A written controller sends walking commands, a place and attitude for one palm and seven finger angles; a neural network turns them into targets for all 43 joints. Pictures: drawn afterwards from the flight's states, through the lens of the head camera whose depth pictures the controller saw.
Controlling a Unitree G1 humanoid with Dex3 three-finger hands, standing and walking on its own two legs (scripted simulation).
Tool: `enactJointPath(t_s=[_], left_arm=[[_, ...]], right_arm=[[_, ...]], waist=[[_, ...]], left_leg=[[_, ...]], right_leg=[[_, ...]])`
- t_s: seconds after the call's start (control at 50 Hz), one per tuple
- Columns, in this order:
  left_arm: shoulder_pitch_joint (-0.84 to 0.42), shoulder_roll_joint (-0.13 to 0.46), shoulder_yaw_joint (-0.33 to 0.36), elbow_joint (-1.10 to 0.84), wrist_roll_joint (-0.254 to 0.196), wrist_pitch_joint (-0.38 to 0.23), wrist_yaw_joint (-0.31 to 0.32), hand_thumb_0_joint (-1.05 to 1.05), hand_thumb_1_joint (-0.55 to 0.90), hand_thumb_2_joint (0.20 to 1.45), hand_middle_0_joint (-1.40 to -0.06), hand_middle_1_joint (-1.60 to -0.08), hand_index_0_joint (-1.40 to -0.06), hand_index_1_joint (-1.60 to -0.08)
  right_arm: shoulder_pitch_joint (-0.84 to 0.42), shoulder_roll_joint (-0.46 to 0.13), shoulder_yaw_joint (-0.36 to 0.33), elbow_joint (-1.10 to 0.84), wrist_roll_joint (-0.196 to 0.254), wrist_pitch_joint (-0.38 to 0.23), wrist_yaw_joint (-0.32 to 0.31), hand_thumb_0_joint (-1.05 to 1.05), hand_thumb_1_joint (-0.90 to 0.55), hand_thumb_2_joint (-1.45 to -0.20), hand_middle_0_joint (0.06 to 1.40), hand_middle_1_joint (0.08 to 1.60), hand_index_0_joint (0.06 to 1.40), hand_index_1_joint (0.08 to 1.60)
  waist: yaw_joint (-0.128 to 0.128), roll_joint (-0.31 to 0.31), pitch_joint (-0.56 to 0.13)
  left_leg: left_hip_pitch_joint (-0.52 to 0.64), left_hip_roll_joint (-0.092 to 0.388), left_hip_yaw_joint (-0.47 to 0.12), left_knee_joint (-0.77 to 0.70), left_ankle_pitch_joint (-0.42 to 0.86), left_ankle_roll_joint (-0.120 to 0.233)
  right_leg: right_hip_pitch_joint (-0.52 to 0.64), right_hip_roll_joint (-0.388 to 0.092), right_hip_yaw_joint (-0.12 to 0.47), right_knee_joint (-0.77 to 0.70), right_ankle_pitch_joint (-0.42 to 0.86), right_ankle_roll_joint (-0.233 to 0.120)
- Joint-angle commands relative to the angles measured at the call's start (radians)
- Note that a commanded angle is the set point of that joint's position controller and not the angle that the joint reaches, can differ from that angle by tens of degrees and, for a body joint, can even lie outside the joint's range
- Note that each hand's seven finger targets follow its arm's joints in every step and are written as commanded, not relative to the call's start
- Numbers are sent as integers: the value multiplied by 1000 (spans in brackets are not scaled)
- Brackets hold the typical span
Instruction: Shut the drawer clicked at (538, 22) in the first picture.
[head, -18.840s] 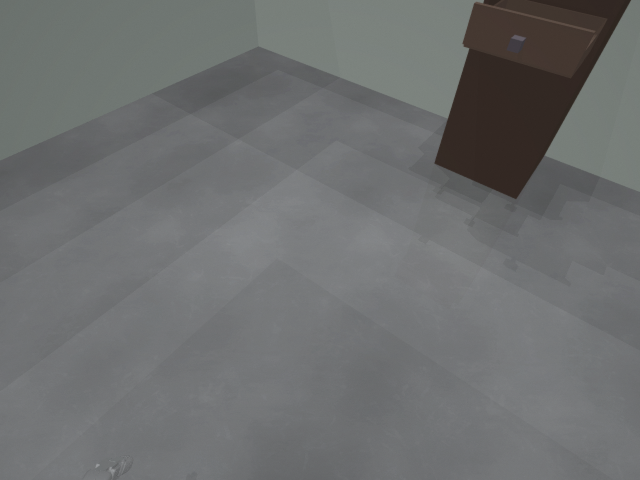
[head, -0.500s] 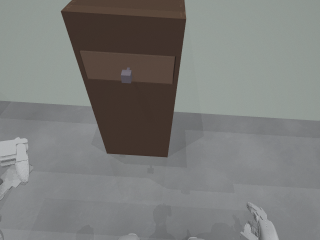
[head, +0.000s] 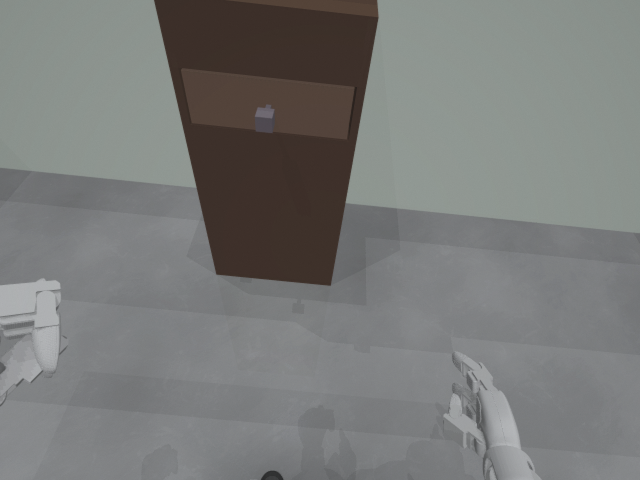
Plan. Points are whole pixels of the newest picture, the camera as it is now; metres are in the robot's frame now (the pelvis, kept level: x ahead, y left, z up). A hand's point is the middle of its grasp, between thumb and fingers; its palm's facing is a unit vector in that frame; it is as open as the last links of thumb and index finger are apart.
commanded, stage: stop stepping back and stand still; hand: left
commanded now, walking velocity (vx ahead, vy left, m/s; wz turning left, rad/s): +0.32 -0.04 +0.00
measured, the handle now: (266, 115) +0.85 +0.19 -0.04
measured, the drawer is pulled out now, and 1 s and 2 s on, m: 0.00 0.00 0.00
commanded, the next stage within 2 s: let the arm hang, fingers relaxed in 0.74 s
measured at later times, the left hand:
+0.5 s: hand (65, 444) +0.12 +0.20 +0.16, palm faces +0.32 -0.81 -0.50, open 3.3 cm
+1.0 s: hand out of the picture +0.08 +0.22 -0.07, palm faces +0.07 -0.92 -0.38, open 3.1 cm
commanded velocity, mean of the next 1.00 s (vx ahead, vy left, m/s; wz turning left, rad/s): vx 0.13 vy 0.03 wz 0.00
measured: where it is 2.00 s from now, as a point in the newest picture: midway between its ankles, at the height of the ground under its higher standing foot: outside the picture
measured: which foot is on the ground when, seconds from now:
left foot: down 0.00-0.10, up 0.12-0.30, down 0.32-0.52, up 0.54-0.82, down 0.84-1.00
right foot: up 0.00-0.08, down 0.10-1.00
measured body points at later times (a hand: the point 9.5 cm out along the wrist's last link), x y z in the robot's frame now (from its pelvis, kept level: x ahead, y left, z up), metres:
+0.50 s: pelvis -0.09 -0.02 -0.01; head -0.10 -0.02 +0.44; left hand +0.09 +0.25 +0.19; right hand +0.01 -0.27 -0.11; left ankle -0.09 +0.13 -0.74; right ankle -0.04 -0.09 -0.73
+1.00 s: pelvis -0.09 +0.00 -0.01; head -0.10 -0.02 +0.44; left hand +0.07 +0.27 -0.04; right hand +0.08 -0.27 -0.12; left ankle -0.05 +0.10 -0.74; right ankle -0.04 -0.09 -0.74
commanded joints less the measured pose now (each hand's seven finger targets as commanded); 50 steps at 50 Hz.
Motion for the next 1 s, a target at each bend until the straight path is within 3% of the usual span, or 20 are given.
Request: enactJointPath(t_s=[0.0,0.04,0.08,0.1,0.14,0.26,0.3,0.34,0.44,0.46,0.5,0.56,0.64,0.74,0.8,0.82,0.84,0.88,0.94,0.98], left_arm=[[30,117,109,-176,-4,0,42,0,900,900,-1400,-1600,-1400,-1600],[16,141,118,-162,5,22,48,0,900,900,-1400,-1600,-1400,-1600],[-49,181,112,-216,-4,17,45,0,900,900,-1400,-1600,-1400,-1600],[-109,207,138,-252,1,6,48,0,900,900,-1400,-1600,-1400,-1600],[-158,182,114,-205,3,8,32,0,900,900,-1400,-1600,-1400,-1600],[-149,105,50,-74,30,-5,59,0,900,900,-1400,-1600,-1400,-1600],[-179,97,55,-125,33,-40,62,0,900,900,-1400,-1600,-1400,-1600],[-112,147,110,-115,30,-58,57,0,900,900,-1400,-1600,-1400,-1600],[57,143,124,-196,27,-47,52,0,900,900,-1400,-1600,-1400,-1600],[89,149,128,-161,34,-46,52,0,900,900,-1400,-1600,-1400,-1600],[46,192,175,-129,27,-40,52,0,900,900,-1400,-1600,-1400,-1600],[-8,178,195,-17,32,-62,39,0,900,900,-1400,-1600,-1400,-1600],[-44,128,129,3,19,-77,29,0,900,900,-1400,-1600,-1400,-1600],[-54,82,49,-46,34,-59,47,0,900,900,-1400,-1600,-1400,-1600],[-93,99,51,-134,41,-65,54,0,900,900,-1400,-1600,-1400,-1600],[-163,-7,-266,734,107,121,-103,0,900,900,-1400,-1600,-1400,-1600],[-131,-55,-256,740,82,195,-122,0,900,900,-1360,-1557,-1360,-1557],[-165,-67,-266,779,82,217,-128,0,900,900,-1280,-1470,-1280,-1470],[-311,3,-280,936,83,214,-130,0,900,900,-1160,-1340,-1160,-1340],[-359,9,-294,1063,75,217,-126,0,900,900,-1080,-1253,-1080,-1253]], right_arm=[[-25,-175,-55,-130,1,-14,-29,0,-900,-900,200,300,200,300],[-26,-164,-57,-134,2,8,-36,0,-900,-900,200,300,200,300],[-30,-159,-55,-106,3,26,-43,0,-900,-900,200,300,200,300],[-21,-164,-52,-76,-12,32,-41,0,-900,-900,200,300,200,300],[14,-147,-42,-75,8,33,-29,0,-900,-900,200,300,200,300],[33,-168,-31,-49,6,-32,-86,0,-900,-900,200,300,200,300],[70,-205,-40,-66,8,-50,-82,0,-900,-900,200,300,200,300],[77,-189,-55,-59,15,-58,-67,0,-900,-900,200,300,200,300],[42,-190,-49,-60,15,-72,-32,0,-900,-900,200,300,200,300],[33,-185,-52,-62,11,-66,-29,0,-900,-900,200,300,200,300],[7,-178,-72,-87,16,-41,-30,0,-900,-900,200,300,200,300],[75,-172,-70,-29,5,-16,-27,0,-900,-900,200,300,200,300],[36,-155,-55,-39,16,-6,-41,0,-900,-900,200,300,200,300],[42,-158,-49,-46,6,-37,-56,0,-900,-900,200,300,200,300],[53,-187,-55,-73,0,-39,-53,0,-900,-900,200,300,200,300],[70,-403,-113,165,-6,-26,65,0,-900,-900,200,300,200,300],[90,-321,-105,103,6,33,59,0,-900,-900,200,300,200,300],[60,-254,-72,108,10,63,52,0,-900,-900,200,300,200,300],[105,-251,-61,129,8,100,51,0,-900,-900,200,300,200,300],[85,-267,-60,156,2,120,51,0,-900,-900,200,300,200,300]], waist=[[-24,252,-102],[-32,132,-82],[-25,-195,-57],[-26,-157,-44],[-41,-186,-149],[-47,32,2],[-52,346,2],[-52,235,-32],[-13,215,-93],[-3,109,-88],[-5,-259,-72],[-53,-73,-52],[-51,-119,-56],[-28,-88,-48],[-23,82,-52],[-75,163,42],[-37,104,-41],[-9,17,-140],[-47,-233,-118],[-47,-173,-92]], left_leg=[[-133,164,-148,-325,-692,-28],[-68,19,-21,-98,-618,-99],[96,-49,-69,551,-324,-90],[-22,-27,-95,678,-289,-84],[-83,-33,-70,686,-271,-90],[131,10,-13,2,-404,-15],[203,234,-418,-164,-484,94],[264,321,-497,-155,-251,156],[-37,155,-112,50,-197,52],[-172,92,-65,182,-346,21],[-296,-48,-48,675,-522,-32],[-216,6,-86,780,-364,-50],[-73,10,-24,536,-268,-53],[146,-29,29,120,-287,-9],[159,69,-126,-59,-344,31],[50,148,-254,96,3,63],[26,163,-218,62,160,60],[-27,113,-169,119,-56,11],[73,33,-127,188,-140,-15],[113,31,-135,166,-101,-13]], right_leg=[[297,35,-135,-234,-48,-33],[228,-18,-79,-514,-82,-78],[-241,-394,410,-789,-281,-238],[-203,-438,376,-759,-143,-266],[-88,-345,254,-685,-228,-191],[-81,-220,87,-442,-143,-114],[-199,-56,-49,-53,-17,-34],[-293,-57,-59,118,-57,-8],[230,-56,-121,-273,150,-16],[356,-93,-44,-361,139,-31],[207,-431,574,-687,-168,-160],[20,-390,457,-719,-329,-150],[-21,-318,173,-700,-85,-93],[5,-284,135,-674,-84,-68],[51,-197,108,-528,6,-24],[-87,-202,-22,-263,383,-30],[46,-162,5,-271,397,-20],[112,-176,12,-325,309,-46],[59,-251,63,-439,298,-104],[31,-254,51,-449,288,-114]])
